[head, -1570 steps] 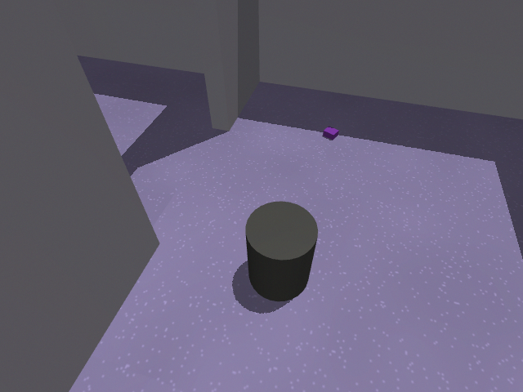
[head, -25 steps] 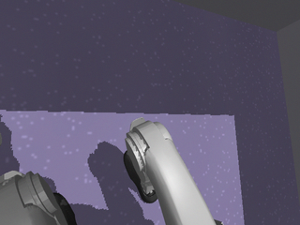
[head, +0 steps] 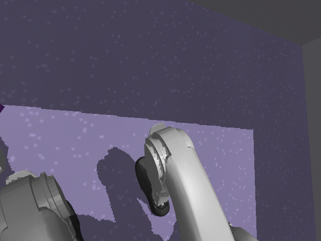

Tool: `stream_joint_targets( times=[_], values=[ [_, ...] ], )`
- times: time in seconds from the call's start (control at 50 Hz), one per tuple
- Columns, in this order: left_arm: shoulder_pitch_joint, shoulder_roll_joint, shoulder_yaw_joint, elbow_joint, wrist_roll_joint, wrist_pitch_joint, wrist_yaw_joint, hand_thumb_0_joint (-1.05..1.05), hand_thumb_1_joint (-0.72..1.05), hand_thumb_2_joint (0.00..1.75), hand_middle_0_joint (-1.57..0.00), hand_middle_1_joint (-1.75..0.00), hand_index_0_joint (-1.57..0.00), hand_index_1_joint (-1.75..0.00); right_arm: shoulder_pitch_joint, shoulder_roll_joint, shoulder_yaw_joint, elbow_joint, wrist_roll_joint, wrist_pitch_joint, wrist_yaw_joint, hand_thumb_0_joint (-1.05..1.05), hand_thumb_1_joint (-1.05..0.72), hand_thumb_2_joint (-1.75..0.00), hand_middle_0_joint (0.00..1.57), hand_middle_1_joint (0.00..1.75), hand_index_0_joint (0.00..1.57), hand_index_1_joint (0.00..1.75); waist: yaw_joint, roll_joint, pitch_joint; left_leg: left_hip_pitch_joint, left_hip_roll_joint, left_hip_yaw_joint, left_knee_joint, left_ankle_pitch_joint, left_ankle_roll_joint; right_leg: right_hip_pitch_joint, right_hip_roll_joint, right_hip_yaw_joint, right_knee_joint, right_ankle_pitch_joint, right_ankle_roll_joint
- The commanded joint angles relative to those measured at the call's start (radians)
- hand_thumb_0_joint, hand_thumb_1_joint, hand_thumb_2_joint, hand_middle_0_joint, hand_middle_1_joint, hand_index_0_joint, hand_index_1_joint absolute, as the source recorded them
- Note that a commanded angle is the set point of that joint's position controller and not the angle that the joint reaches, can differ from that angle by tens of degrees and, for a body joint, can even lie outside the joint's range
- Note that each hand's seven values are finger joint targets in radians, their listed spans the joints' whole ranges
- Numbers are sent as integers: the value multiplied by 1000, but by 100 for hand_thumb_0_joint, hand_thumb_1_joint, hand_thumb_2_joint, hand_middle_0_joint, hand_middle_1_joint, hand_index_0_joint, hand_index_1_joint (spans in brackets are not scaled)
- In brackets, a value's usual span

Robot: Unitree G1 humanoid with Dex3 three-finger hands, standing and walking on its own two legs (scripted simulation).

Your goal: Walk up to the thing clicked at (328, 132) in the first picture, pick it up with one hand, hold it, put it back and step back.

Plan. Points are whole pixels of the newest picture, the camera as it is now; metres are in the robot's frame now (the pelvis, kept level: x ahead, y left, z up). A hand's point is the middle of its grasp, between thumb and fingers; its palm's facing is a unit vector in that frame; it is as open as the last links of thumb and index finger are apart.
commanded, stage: open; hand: left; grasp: from above
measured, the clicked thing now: out of the picture +0.48 +0.29 -0.30
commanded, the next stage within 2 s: rest palm in 0.14 s
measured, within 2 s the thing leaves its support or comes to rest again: neither
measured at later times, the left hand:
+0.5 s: hand out of the picture +0.47 +0.29 -0.22, palm faces -0.27 -0.33 -0.90, open 14.0 cm
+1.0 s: hand out of the picture +0.48 +0.27 -0.25, palm faces -0.24 -0.35 -0.90, open 13.9 cm
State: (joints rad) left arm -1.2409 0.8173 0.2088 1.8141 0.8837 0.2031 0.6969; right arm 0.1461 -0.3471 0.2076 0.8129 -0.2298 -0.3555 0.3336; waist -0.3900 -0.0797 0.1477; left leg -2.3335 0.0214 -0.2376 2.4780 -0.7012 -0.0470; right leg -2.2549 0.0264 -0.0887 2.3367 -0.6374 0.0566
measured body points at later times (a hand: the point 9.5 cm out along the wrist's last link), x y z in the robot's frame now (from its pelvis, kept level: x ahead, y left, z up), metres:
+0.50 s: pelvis +0.00 +0.00 +0.00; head +0.29 +0.08 +0.33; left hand +0.49 +0.31 -0.17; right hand -0.04 -0.24 -0.05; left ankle +0.07 +0.14 -0.28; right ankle +0.12 -0.13 -0.28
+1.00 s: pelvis +0.00 +0.01 +0.01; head +0.31 +0.11 +0.32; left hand +0.49 +0.29 -0.20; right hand -0.03 -0.23 -0.02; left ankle +0.07 +0.14 -0.28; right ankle +0.12 -0.13 -0.28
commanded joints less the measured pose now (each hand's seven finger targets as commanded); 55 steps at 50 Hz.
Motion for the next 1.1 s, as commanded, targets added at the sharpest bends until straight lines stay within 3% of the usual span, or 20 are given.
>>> stream_joint_targets(
  times=[0.0,0.06,0.14,0.22,0.32,0.34,0.44,0.46,0.52,0.6,0.74,0.82,0.84,0.88,0.96,0.98,1.08],
  values=[
    [-336,155,10,-47,25,18,124,0,-57,105,-12,-105,-10,-107,277,-322,-63,61,-19,-13,31,0,-91,-91,20,30,20,30,-110,513,-696,558,26,117,-232,248,24,391,32,-163,-196,298,-80],
    [-335,197,35,-11,17,45,164,0,-54,102,-11,-110,-11,-109,262,-338,-50,54,-26,-12,49,0,-91,-90,20,30,20,30,-106,498,-674,538,26,125,-211,291,33,428,31,-155,-203,345,-72],
    [-352,239,64,-55,-7,62,176,0,-57,97,-10,-107,-10,-106,258,-344,-42,30,-27,-17,79,0,-91,-91,20,30,20,30,-100,528,-674,564,31,117,-221,309,35,452,30,-160,-206,349,-71],
    [-326,249,63,-73,-28,78,146,0,-57,97,-10,-108,-10,-107,250,-345,-37,6,-19,-2,96,0,-91,-91,20,30,20,30,-100,537,-674,541,32,123,-226,287,41,465,37,-154,-217,327,-71],
    [-278,286,71,-73,-42,87,95,0,-57,98,-10,-106,-10,-107,267,-354,-41,5,0,15,91,0,-92,-91,20,30,20,30,-99,469,-671,458,31,115,-233,264,52,487,44,-156,-223,306,-66],
    [-271,250,44,-62,-37,88,76,0,-57,97,-10,-107,-10,-107,268,-346,-35,-9,2,18,90,0,-92,-91,20,30,20,30,-105,451,-664,430,28,117,-226,256,56,489,46,-153,-223,300,-65],
    [-275,264,6,-32,-32,61,35,0,-55,97,-11,-106,-10,-106,288,-345,-21,-3,14,13,63,0,-91,-91,20,30,20,30,-127,378,-618,364,21,103,-226,164,67,474,51,-156,-244,213,-61],
    [-287,247,-10,-53,-35,50,26,0,-54,97,-11,-107,-11,-106,295,-338,-12,-13,9,11,59,0,-91,-91,20,30,20,30,-143,389,-610,382,19,102,-229,172,64,477,50,-158,-240,218,-61],
    [-315,264,-31,-86,-29,19,18,0,-53,95,-10,-107,-11,-106,273,-347,-12,-15,7,0,37,0,-91,-91,20,30,20,30,-148,424,-578,412,17,94,-250,106,56,434,51,-169,-243,156,-69],
    [-317,281,-38,-90,-9,-10,40,0,-54,95,-10,-106,-10,-106,256,-351,-6,-8,6,-12,19,0,-91,-91,20,30,20,30,-148,470,-543,463,23,86,-267,66,48,401,50,-178,-250,128,-76],
    [-309,306,-11,-39,15,13,120,0,-54,99,-12,-106,-11,-106,246,-375,6,-16,-18,-22,28,0,-91,-91,20,30,20,30,-170,500,-544,513,31,81,-258,159,34,425,45,-185,-241,231,-73],
    [-312,288,-3,-23,-14,28,149,0,-54,98,-11,-106,-11,-106,246,-370,25,-38,-27,-28,47,0,-92,-91,20,30,20,30,-186,507,-539,531,37,69,-246,210,32,447,40,-191,-236,282,-66],
    [-311,317,10,-21,-20,30,151,0,-54,99,-12,-107,-11,-107,242,-385,20,-33,-27,-28,47,0,-92,-91,20,30,20,30,-184,498,-523,512,38,69,-249,194,35,455,39,-188,-239,272,-63],
    [-308,313,0,-23,-29,39,142,0,-54,98,-11,-106,-11,-106,238,-367,35,-40,-26,-31,54,0,-92,-91,20,30,20,30,-183,494,-521,502,35,77,-233,203,38,462,37,-185,-243,274,-59],
    [-312,340,2,-42,-29,43,138,0,-53,98,-11,-108,-11,-108,236,-387,37,-53,-25,-24,58,0,-92,-91,20,30,20,30,-178,532,-533,534,43,66,-249,233,32,479,40,-191,-234,297,-64],
    [-308,317,-10,-37,-31,46,135,0,-52,95,-11,-107,-11,-107,234,-377,44,-70,-23,-22,62,0,-92,-91,20,30,20,30,-175,516,-534,542,44,60,-241,253,32,474,38,-193,-233,311,-64],
    [-310,343,-12,-48,-44,47,133,0,-51,99,-12,-110,-12,-109,249,-394,51,-68,-21,-22,66,0,-92,-91,20,30,20,30,-192,506,-531,515,42,58,-241,228,37,497,41,-198,-238,295,-61]
  ],
)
